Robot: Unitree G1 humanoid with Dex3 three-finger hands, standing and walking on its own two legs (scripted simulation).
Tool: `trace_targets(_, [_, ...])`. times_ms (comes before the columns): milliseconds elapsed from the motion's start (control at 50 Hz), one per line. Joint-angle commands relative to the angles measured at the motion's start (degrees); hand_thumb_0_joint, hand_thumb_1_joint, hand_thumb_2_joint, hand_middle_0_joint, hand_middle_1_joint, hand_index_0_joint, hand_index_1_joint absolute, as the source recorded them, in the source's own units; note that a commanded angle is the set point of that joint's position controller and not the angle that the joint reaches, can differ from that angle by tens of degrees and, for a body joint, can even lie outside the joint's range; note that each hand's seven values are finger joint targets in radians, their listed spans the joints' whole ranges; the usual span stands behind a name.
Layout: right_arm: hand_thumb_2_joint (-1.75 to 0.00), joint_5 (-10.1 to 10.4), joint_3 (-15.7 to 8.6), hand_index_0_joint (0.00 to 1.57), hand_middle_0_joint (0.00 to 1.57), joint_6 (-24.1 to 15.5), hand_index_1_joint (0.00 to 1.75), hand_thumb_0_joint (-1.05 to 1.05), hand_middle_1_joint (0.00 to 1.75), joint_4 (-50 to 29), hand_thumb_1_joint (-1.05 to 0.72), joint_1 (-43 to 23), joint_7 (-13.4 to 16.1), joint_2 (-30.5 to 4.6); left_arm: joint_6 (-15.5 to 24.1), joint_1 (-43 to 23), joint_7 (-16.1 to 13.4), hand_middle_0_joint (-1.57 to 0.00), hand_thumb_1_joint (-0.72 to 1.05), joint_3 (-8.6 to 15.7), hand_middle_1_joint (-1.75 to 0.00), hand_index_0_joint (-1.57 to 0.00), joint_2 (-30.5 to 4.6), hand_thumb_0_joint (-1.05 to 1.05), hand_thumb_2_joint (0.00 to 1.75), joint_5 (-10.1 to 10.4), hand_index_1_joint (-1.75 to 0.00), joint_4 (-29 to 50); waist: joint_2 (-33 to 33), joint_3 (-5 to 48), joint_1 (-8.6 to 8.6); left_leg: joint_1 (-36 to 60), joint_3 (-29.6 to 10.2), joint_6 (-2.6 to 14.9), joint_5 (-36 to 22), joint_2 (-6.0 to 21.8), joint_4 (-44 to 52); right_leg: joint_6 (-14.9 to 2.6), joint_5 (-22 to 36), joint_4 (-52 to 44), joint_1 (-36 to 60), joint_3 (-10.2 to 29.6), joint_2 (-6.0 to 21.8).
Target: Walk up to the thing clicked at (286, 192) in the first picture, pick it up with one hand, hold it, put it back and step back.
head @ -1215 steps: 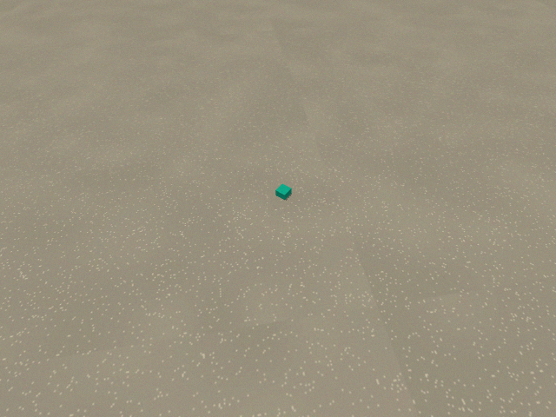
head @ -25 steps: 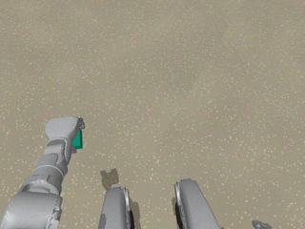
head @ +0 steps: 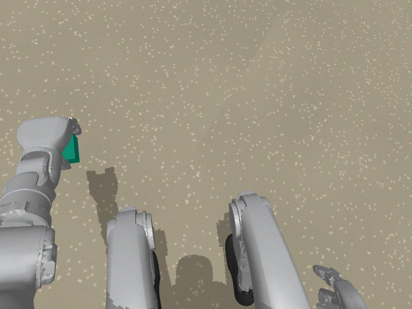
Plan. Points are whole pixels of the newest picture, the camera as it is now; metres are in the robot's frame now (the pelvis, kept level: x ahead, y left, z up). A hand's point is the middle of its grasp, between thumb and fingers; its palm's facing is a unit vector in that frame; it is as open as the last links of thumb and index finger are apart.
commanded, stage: crouch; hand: left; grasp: from above
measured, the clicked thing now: (61, 149) +0.46 +0.29 -0.18
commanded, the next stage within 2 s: lower in 0.78 s
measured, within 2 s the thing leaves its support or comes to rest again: neither
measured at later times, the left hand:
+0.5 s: hand (71, 153) +0.46 +0.28 -0.23, palm faces -0.45 -0.04 -0.89, open 8.6 cm
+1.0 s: hand (73, 155) +0.47 +0.29 -0.27, palm faces -0.45 -0.05 -0.89, open 8.6 cm
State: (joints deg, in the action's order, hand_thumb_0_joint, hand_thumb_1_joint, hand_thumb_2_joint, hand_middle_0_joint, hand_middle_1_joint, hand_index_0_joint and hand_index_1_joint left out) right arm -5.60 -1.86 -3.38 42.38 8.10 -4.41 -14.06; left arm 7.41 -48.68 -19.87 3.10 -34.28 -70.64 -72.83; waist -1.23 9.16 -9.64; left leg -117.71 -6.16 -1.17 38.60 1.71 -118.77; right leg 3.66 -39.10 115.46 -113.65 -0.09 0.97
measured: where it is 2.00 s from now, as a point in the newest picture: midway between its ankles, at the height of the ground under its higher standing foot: (196, 289)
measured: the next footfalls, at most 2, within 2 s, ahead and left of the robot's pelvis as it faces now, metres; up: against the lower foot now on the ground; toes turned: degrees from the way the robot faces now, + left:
none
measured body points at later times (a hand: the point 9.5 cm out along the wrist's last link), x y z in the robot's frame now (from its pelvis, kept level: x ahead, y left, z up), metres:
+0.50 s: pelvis -0.01 +0.00 -0.08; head +0.22 +0.05 +0.30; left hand +0.48 +0.28 -0.18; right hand +0.03 -0.28 -0.19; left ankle +0.07 +0.13 -0.40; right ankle +0.08 -0.15 -0.40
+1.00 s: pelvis -0.01 +0.00 -0.11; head +0.24 +0.06 +0.27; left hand +0.49 +0.29 -0.22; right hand +0.03 -0.28 -0.21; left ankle +0.07 +0.13 -0.40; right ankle +0.08 -0.15 -0.40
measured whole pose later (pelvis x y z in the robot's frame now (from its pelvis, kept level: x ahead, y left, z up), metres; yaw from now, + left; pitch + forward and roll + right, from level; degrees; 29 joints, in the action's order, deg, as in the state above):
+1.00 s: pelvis -0.01 +0.00 -0.11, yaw -4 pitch +34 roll -9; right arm -8.8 4.2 -2.7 42.6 8.1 -8.1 -15.6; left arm 12.4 -57.9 -22.2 6.4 -45.8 -74.0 -86.4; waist 1.0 2.3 -14.1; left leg -133.6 -10.1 -1.6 39.5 0.9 -138.5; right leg 4.0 -39.5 133.2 -128.3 -1.1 -1.2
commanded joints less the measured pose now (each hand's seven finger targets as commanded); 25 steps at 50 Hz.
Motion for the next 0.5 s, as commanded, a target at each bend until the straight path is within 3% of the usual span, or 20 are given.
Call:
trace_targets(0, [-0.90, -0.4, -4.3, 0.20, 0.20, -0.2, 0.30, 0.00, 0.30, -1.7, -0.90, 12.3, 0.2, -12.5, 0.0, -20.5, -2.0, -1.06, 0.74, 2.2, -0.41, -1.11, -14.6, 0.00, 0.40, 0.6, -0.36, 7.4, -13.5, 39.4, -1.39, 31.6, 4.0, 1.63, -14.3, -1.1, 11.1, -5.54, 14.9, -9.8, 15.0, -6.0, -1.7])
trace_targets(40, [-0.90, -0.4, -4.2, 0.20, 0.20, -0.1, 0.30, 0.00, 0.30, -1.4, -0.89, 12.0, 0.1, -13.0, 0.3, -23.0, -2.0, -1.04, 0.72, 2.9, -0.40, -1.09, -17.0, 0.00, 0.39, 0.5, -0.35, 8.8, -14.3, 38.9, -1.16, 29.5, 4.2, 1.70, -12.5, -1.1, 10.1, -5.61, 13.8, -8.9, 13.8, -6.0, -1.7])
trace_targets(60, [-0.90, -0.6, -4.0, 0.20, 0.20, -0.1, 0.30, 0.00, 0.30, -1.5, -0.90, 12.4, -0.1, -13.1, 0.3, -20.9, -1.8, -1.05, 0.72, 2.6, -0.40, -1.09, -15.7, 0.00, 0.41, 0.4, -0.36, 5.3, -13.1, 37.8, -2.03, 29.5, 3.6, 1.51, -12.7, -1.1, 9.8, -5.57, 13.6, -7.9, 12.9, -6.4, -1.7])
trace_targets(100, [-0.90, -0.7, -3.8, 0.20, 0.20, 0.0, 0.30, 0.00, 0.30, -1.5, -0.90, 12.3, -0.3, -13.0, 0.6, -21.6, -1.6, -1.05, 0.71, 2.6, -0.39, -1.09, -16.7, 0.00, 0.40, 0.5, -0.35, 4.6, -12.6, 36.4, -2.16, 27.4, 4.1, 1.77, -12.0, -1.1, 8.3, -5.49, 13.4, -7.5, 12.7, -6.2, -1.8])
trace_targets(120, [-0.90, -0.6, -3.7, 0.20, 0.20, 0.1, 0.30, 0.00, 0.30, -1.4, -0.90, 11.6, -0.3, -12.9, 1.0, -25.0, -1.5, -1.04, 0.69, 3.0, -0.38, -1.08, -18.5, 0.00, 0.39, 0.7, -0.34, 7.5, -13.2, 38.2, -1.67, 26.1, 4.7, 2.04, -11.6, -1.1, 7.3, -5.51, 13.2, -7.1, 13.1, -6.0, -2.2])
trace_targets(160, [-0.90, -0.8, -3.4, 0.20, 0.20, 0.1, 0.30, 0.00, 0.30, -1.7, -0.90, 11.9, -0.6, -13.2, 1.2, -22.6, -1.4, -1.05, 0.71, 3.2, -0.39, -1.09, -18.7, 0.00, 0.39, 0.3, -0.35, 3.5, -12.8, 36.2, -2.03, 24.6, 4.4, 1.96, -10.6, -1.1, 6.6, -5.51, 12.1, -5.9, 11.9, -6.4, -2.1])
trace_targets(180, [-0.90, -0.9, -3.3, 0.20, 0.20, 0.2, 0.30, 0.00, 0.30, -1.5, -0.90, 11.7, -0.8, -13.1, 1.3, -21.5, -1.2, -1.05, 0.72, 2.4, -0.40, -1.09, -17.0, 0.00, 0.40, 0.5, -0.35, 1.9, -12.1, 34.8, -2.32, 23.8, 4.3, 1.91, -10.0, -1.1, 6.3, -5.58, 11.6, -5.5, 11.0, -6.6, -2.2])
trace_targets(220, [-0.90, -1.0, -3.1, 0.20, 0.20, 0.3, 0.30, 0.00, 0.30, -1.3, -0.90, 11.8, -0.9, -13.5, 2.0, -24.7, -1.2, -1.05, 0.72, 2.9, -0.39, -1.10, -18.8, 0.00, 0.40, 0.2, -0.35, 3.0, -13.2, 35.7, -2.64, 22.8, 4.5, 1.98, -9.9, -1.2, 5.2, -5.60, 11.6, -4.5, 10.2, -6.5, -2.3])
trace_targets(240, [-0.90, -1.0, -3.0, 0.20, 0.20, 0.3, 0.30, 0.00, 0.30, -1.4, -0.89, 11.8, -1.0, -13.6, 2.0, -23.0, -1.2, -1.05, 0.72, 3.3, -0.39, -1.10, -19.5, 0.00, 0.38, 0.2, -0.34, 1.4, -13.0, 35.1, -2.11, 22.8, 4.4, 1.97, -9.7, -1.2, 5.0, -5.58, 11.4, -4.1, 10.0, -6.6, -2.3])
trace_targets(300, [-0.90, -1.4, -2.5, 0.20, 0.20, 0.5, 0.30, 0.00, 0.30, -1.2, -0.90, 12.0, -1.4, -13.7, 2.8, -25.9, -1.4, -1.06, 0.73, 3.7, -0.40, -1.11, -21.0, 0.00, 0.40, -0.1, -0.35, 1.6, -12.9, 34.8, -3.27, 20.2, 4.9, 2.30, -9.5, -1.3, 2.8, -5.34, 11.6, -3.2, 10.3, -6.5, -2.4])
trace_targets(340, [-0.90, -1.5, -2.1, 0.20, 0.20, 0.6, 0.30, 0.00, 0.30, -0.9, -0.90, 12.0, -1.5, -14.1, 3.1, -25.5, -1.5, -1.07, 0.75, 4.2, -0.41, -1.12, -21.9, 0.00, 0.38, -0.4, -0.36, 1.1, -13.3, 35.1, -2.46, 20.3, 4.7, 2.17, -9.9, -1.3, 2.1, -5.44, 11.6, -2.0, 9.0, -6.9, -2.4])
trace_targets(380, [-0.90, -1.7, -1.8, 0.20, 0.20, 0.6, 0.30, 0.00, 0.30, -0.9, -0.90, 12.3, -1.7, -14.2, 3.5, -25.1, -1.7, -1.09, 0.77, 4.1, -0.41, -1.13, -21.7, 0.00, 0.41, -0.6, -0.36, -1.2, -12.9, 34.5, -3.39, 19.6, 4.4, 2.16, -9.6, -1.2, 1.4, -5.44, 11.4, -1.2, 8.2, -7.2, -2.5])
trace_targets(480, [-0.90, -2.2, -1.0, 0.20, 0.20, 0.7, 0.30, 0.00, 0.30, -0.6, -0.90, 12.2, -1.9, -14.7, 4.3, -26.6, -2.6, -1.10, 0.79, 5.1, -0.41, -1.15, -24.9, 0.00, 0.39, -1.7, -0.36, -2.2, -13.9, 34.3, -2.89, 18.0, 4.5, 2.22, -8.4, -1.3, -0.5, -5.54, 10.3, 0.5, 6.9, -7.7, -2.8])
